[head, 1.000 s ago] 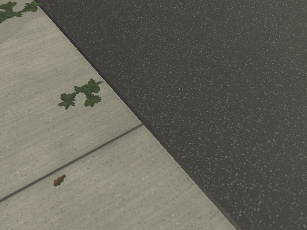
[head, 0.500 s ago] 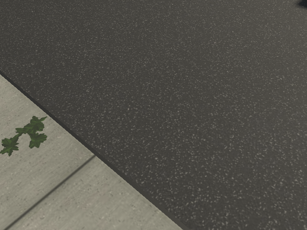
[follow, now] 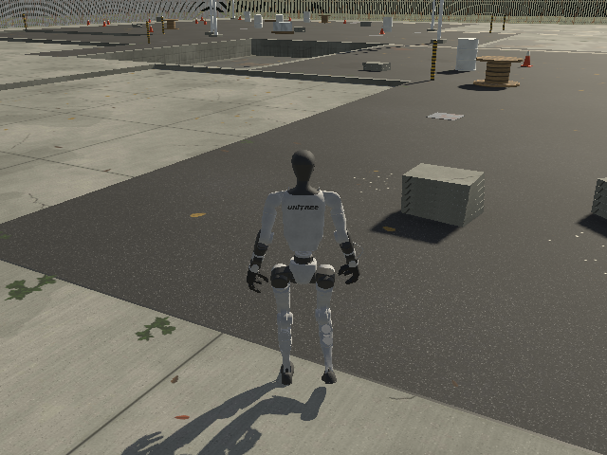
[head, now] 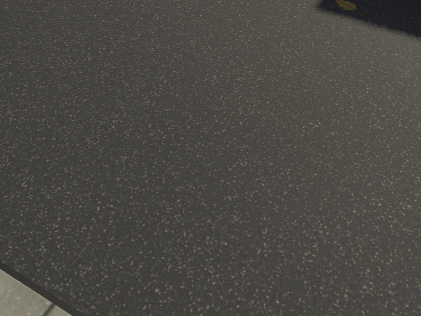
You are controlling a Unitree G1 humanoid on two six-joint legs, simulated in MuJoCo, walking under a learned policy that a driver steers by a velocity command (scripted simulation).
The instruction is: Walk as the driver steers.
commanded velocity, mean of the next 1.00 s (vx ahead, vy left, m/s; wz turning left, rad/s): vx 0.50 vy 0.00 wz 0.33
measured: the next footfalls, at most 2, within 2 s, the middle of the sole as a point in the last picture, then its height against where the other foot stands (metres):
right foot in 0.36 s outside the picture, level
left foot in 0.90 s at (169, 284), level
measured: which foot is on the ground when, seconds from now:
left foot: down 0.00-0.36, up 0.38-0.88, down 0.90-1.00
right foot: up 0.00-0.34, down 0.36-0.90, up 0.92-1.00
